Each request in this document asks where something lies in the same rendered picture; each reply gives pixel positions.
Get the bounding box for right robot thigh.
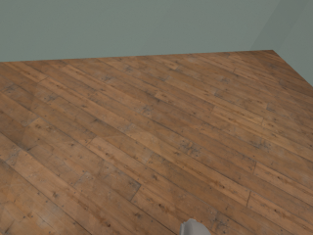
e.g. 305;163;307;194
179;220;211;235

